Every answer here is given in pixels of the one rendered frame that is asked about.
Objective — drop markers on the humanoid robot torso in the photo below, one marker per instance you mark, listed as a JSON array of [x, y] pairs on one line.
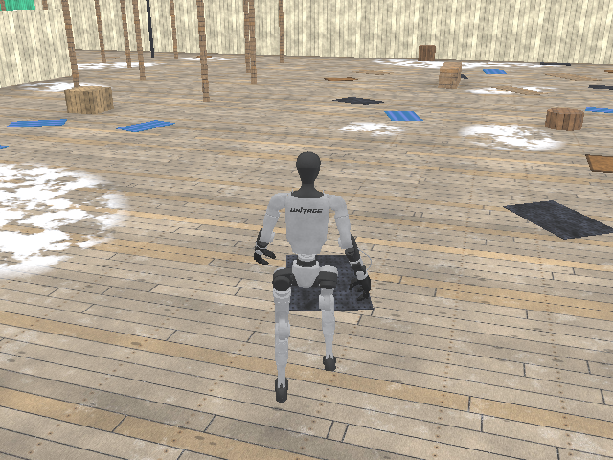
[[306, 231]]

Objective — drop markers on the robot left thigh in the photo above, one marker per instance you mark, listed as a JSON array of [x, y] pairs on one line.
[[282, 281]]

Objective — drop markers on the right robot upper arm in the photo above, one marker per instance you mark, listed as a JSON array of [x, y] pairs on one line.
[[338, 204]]

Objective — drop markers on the left robot upper arm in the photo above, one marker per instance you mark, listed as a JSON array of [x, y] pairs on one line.
[[276, 203]]

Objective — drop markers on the robot right forearm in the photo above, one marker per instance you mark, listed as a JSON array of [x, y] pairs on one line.
[[356, 261]]

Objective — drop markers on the robot right hand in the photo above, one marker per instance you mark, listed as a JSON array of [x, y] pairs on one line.
[[366, 286]]

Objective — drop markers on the robot left hand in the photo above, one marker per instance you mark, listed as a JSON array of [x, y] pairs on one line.
[[260, 260]]

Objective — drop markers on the robot left forearm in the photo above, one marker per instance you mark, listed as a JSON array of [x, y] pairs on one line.
[[260, 245]]

